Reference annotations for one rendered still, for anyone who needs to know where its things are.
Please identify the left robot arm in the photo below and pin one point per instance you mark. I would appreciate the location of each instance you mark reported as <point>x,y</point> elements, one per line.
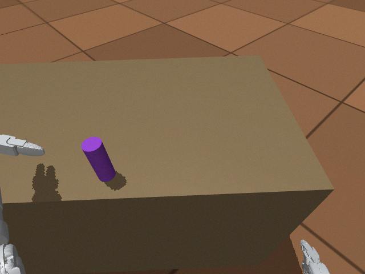
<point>10,262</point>

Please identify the right robot hand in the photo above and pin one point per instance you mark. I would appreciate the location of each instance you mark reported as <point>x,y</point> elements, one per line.
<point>311,263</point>

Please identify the can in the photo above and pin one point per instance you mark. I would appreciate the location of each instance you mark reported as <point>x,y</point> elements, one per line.
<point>96,154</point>

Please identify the left robot hand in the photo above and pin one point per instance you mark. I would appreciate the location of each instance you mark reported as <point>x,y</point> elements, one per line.
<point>10,145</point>

